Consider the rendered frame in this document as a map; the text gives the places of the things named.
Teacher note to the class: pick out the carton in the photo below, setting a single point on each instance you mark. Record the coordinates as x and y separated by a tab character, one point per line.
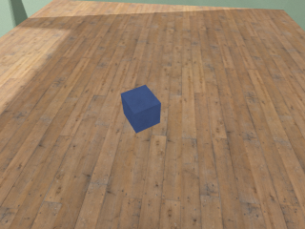
141	108

